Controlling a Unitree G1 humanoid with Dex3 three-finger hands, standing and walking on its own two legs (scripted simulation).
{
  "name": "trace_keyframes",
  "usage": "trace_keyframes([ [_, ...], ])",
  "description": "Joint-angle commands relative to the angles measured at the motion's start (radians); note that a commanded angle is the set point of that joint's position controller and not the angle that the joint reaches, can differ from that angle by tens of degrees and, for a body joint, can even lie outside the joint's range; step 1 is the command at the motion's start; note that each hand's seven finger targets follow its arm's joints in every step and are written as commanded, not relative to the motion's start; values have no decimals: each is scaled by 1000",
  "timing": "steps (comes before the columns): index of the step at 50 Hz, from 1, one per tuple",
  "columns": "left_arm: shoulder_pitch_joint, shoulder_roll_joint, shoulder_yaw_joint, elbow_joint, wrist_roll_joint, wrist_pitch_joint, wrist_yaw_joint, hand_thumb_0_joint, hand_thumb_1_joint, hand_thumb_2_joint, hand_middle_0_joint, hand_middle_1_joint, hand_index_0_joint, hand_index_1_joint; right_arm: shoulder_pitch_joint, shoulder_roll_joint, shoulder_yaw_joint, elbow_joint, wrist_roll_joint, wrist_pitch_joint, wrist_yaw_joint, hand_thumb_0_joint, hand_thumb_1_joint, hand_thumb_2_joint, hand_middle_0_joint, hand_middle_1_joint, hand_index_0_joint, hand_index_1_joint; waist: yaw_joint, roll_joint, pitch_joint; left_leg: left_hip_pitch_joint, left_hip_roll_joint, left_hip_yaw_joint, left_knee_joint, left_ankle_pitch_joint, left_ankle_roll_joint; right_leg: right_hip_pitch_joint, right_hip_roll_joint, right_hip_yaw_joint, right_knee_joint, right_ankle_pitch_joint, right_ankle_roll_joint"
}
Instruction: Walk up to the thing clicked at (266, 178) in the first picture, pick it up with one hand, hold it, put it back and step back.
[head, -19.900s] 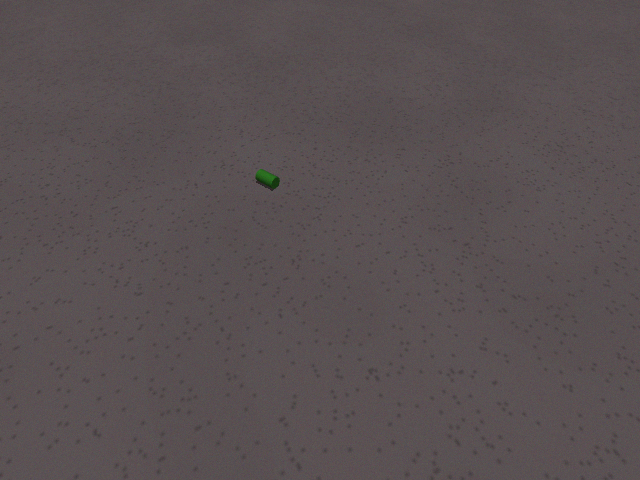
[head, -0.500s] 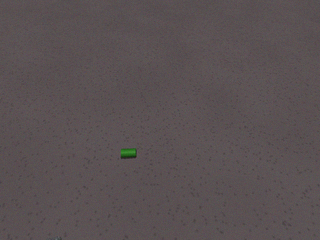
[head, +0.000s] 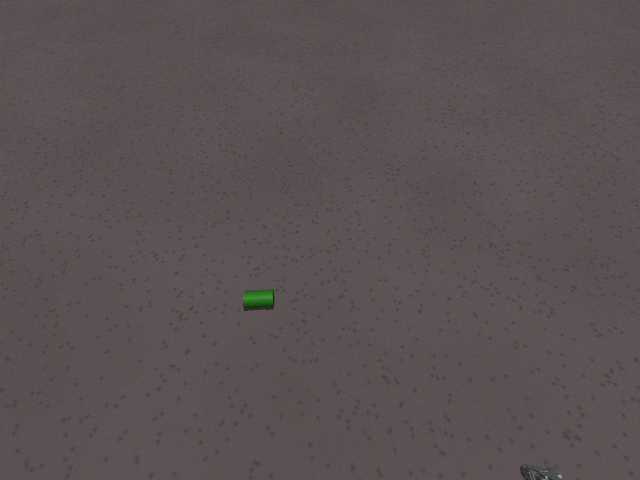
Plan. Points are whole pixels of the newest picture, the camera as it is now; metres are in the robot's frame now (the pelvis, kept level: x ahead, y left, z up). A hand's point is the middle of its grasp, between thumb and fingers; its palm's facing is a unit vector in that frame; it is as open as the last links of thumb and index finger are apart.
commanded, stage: stand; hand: left
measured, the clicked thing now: (259, 298) +0.80 +0.25 -0.75
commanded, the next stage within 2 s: walk up in 0.76 s
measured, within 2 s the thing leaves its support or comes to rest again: neither
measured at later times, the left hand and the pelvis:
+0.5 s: hand out of the picture +0.05 +0.25 -0.16, palm faces -0.05 -0.94 -0.34, open 7.4 cm; pelvis -0.02 +0.00 +0.00, yaw -1 degrees
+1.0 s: hand out of the picture +0.04 +0.30 -0.16, palm faces +0.04 -0.94 -0.35, open 7.4 cm; pelvis +0.02 +0.02 -0.01, yaw +2 degrees
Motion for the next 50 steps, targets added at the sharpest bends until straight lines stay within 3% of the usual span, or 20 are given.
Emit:
trace_keyframes([
  [1, -42, 216, 39, -47, -1, -27, 8, 0, 900, 900, -200, -300, -200, -300, -32, -206, -44, -36, 0, -14, -13, 0, -900, -900, 200, 300, 200, 300, -11, -9, -151, 79, 125, -77, -76, 249, 26, 12, -111, 87, -100, 227, -27],
  [6, -57, 219, 37, -36, 2, -29, 5, 0, 900, 900, -200, -300, -200, -300, -24, -206, -41, -9, -8, -17, -7, 0, -900, -900, 200, 300, 200, 300, -11, -7, -113, 28, 122, -82, -126, 120, 16, -2, -114, 97, -137, 96, -27],
  [13, -47, 219, 36, -26, 0, -33, 2, 0, 900, 900, -200, -300, -200, -300, -2, -206, -39, 13, -9, -25, -6, 0, -900, -900, 200, 300, 200, 300, -9, -3, -110, 14, 127, -88, -147, 132, 11, -4, -114, 97, -137, 88, -30],
  [16, -38, 215, 35, -25, 2, -28, -1, 0, 900, 900, -200, -300, -200, -300, 1, -218, -43, 21, -11, -23, -5, 0, -900, -900, 200, 300, 200, 300, -6, 21, -94, -2, 126, -97, -165, 23, 11, -37, -107, 97, -143, 0, -30],
  [20, -24, 212, 33, -25, 3, -28, -3, 0, 900, 900, -200, -300, -200, -300, 12, -221, -41, 24, -10, -23, -5, 0, -900, -900, 200, 300, 200, 300, -6, 18, -93, -9, 128, -103, -171, 0, 16, -50, -106, 100, -137, 1, -31],
  [23, -25, 224, 35, -29, 3, -30, -1, 0, 900, 900, -200, -300, -200, -300, 30, -219, -42, 25, -9, -25, -6, 0, -900, -900, 200, 300, 200, 300, -13, -4, -129, 16, 132, -97, -151, 73, 18, -34, -116, 108, -128, 50, -36],
  [30, -3, 228, 29, -31, 3, -26, 0, 0, 900, 900, -200, -300, -200, -300, 45, -220, -37, 30, -10, -18, -4, 0, -900, -900, 200, 300, 200, 300, -13, -9, -95, -6, 124, -98, -154, 15, 15, -66, -108, 109, -137, -13, -36],
  [35, 4, 221, 25, -31, 2, -29, 0, 0, 900, 900, -200, -300, -200, -300, 48, -218, -33, 28, -8, -17, -4, 0, -900, -900, 200, 300, 200, 300, -18, 3, -100, -2, 127, -99, -144, 48, 20, -64, -111, 108, -128, 28, -35],
  [37, 4, 225, 26, -35, 0, -31, 1, 0, 900, 900, -200, -300, -200, -300, 48, -216, -31, 27, -8, -21, -5, 0, -900, -900, 200, 300, 200, 300, -15, 0, -130, 20, 133, -93, -130, 134, 21, -38, -117, 110, -116, 101, -36],
  [38, 71, 288, 90, -79, 17, -38, -21, 0, 900, 900, -200, -300, -200, -300, 128, -285, -85, -18, -19, -32, 18, 0, -900, -900, 200, 300, 200, 300, -6, 5, -221, 11, 81, -105, -64, -327, 82, 20, -56, 81, -43, -299, -75],
  [39, 110, 290, 96, -74, 27, -38, -26, 0, 900, 900, -200, -300, -200, -300, 129, -297, -94, -21, -31, -31, 25, 0, -900, -900, 200, 300, 200, 300, 11, 20, -174, -89, 95, -128, -60, -484, 92, -1, -76, 121, -21, -437, -97],
  [40, 127, 287, 106, -85, 29, -38, -29, 0, 900, 900, -200, -300, -200, -300, 81, -283, -94, -53, -33, -29, 29, 0, -900, -900, 200, 300, 200, 300, 34, 18, -89, -207, 93, -131, -32, -481, 91, -13, -97, 159, -24, -467, -116],
  [41, 153, 288, 115, -93, 29, -40, -29, 0, 900, 900, -200, -300, -200, -300, 32, -248, -91, -86, -34, -29, 32, 0, -900, -900, 200, 300, 200, 300, 66, -26, -7, -355, 69, -93, 45, -389, 75, 48, -136, 215, -69, -445, -140],
  [42, 213, 314, 129, -86, 28, -45, -24, 0, 900, 900, -200, -300, -200, -300, -20, -217, -90, -117, -33, -31, 33, 0, -900, -900, 200, 300, 200, 300, 102, -128, 46, -511, 12, 19, 190, -236, 37, 161, -226, 328, -186, -435, -189],
  [43, 224, 347, 143, -105, 35, -52, -20, 0, 900, 900, -200, -300, -200, -300, -30, -220, -95, -134, -39, -37, 29, 0, -900, -900, 200, 300, 200, 300, 115, -161, 74, -576, 41, 21, 339, -218, 20, 168, -351, 436, -250, -292, -248],
  [44, 204, 344, 144, -125, 33, -55, -22, 0, 900, 900, -200, -300, -200, -300, 0, -246, -106, -134, -38, -42, 30, 0, -900, -900, 200, 300, 200, 300, 83, -103, 68, -543, 73, -11, 375, -222, 19, 136, -366, 432, -245, -210, -278],
  [45, 179, 320, 140, -143, 26, -57, -24, 0, 900, 900, -200, -300, -200, -300, 42, -247, -109, -130, -35, -42, 37, 0, -900, -900, 200, 300, 200, 300, 58, -64, 28, -482, 78, -14, 375, -219, 16, 113, -315, 370, -248, -260, -258],
  [47, 74, 338, 139, -197, 35, -57, -31, 0, 900, 900, -200, -300, -200, -300, 104, -241, -117, -138, -32, -47, 54, 0, -900, -900, 200, 300, 200, 300, 8, -164, 33, -301, 113, 17, 277, -218, 15, -57, -280, 248, -223, -288, -232],
  [49, 28, 317, 126, -239, 32, -51, -43, 0, 900, 900, -200, -300, -200, -300, 191, -233, -129, -123, -35, -54, 58, 0, -900, -900, 200, 300, 200, 300, -47, -159, 14, -80, 78, 75, 158, -89, 14, -196, -211, 135, -123, -176, -193],
  [50, 1, 298, 120, -251, 30, -47, -45, 0, 900, 900, -200, -300, -200, -300, 289, -229, -140, -99, -36, -57, 52, 0, -900, -900, 200, 300, 200, 300, -105, -118, -19, 63, 51, 100, 82, 5, 12, -266, -174, 71, 13, -100, -166],
])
